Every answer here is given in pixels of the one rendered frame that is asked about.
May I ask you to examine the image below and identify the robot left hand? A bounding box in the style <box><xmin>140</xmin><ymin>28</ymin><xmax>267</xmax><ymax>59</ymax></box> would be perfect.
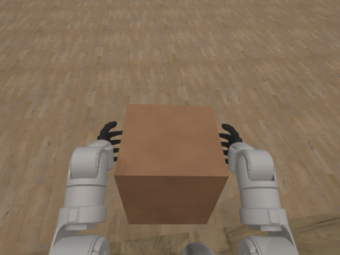
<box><xmin>97</xmin><ymin>121</ymin><xmax>123</xmax><ymax>162</ymax></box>

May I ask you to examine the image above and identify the right robot forearm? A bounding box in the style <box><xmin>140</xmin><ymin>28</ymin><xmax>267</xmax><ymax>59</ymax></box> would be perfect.
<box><xmin>228</xmin><ymin>142</ymin><xmax>299</xmax><ymax>255</ymax></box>

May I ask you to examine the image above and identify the carton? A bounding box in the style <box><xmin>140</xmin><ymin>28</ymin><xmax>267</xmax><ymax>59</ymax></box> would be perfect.
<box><xmin>114</xmin><ymin>104</ymin><xmax>229</xmax><ymax>224</ymax></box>

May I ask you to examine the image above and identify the robot right hand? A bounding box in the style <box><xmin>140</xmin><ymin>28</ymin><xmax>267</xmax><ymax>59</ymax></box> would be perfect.
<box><xmin>219</xmin><ymin>124</ymin><xmax>242</xmax><ymax>164</ymax></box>

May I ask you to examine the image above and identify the right robot thigh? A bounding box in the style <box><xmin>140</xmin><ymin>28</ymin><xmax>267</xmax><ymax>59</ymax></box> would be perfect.
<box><xmin>182</xmin><ymin>242</ymin><xmax>215</xmax><ymax>255</ymax></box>

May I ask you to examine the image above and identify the left robot forearm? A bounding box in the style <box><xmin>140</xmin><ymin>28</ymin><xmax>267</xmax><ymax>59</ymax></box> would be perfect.
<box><xmin>48</xmin><ymin>140</ymin><xmax>114</xmax><ymax>255</ymax></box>

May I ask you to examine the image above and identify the right robot upper arm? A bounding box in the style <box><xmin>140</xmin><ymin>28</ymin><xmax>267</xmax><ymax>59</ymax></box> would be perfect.
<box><xmin>238</xmin><ymin>236</ymin><xmax>298</xmax><ymax>255</ymax></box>

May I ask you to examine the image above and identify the left robot upper arm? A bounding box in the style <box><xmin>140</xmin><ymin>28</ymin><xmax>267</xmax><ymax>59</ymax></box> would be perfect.
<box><xmin>50</xmin><ymin>234</ymin><xmax>110</xmax><ymax>255</ymax></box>

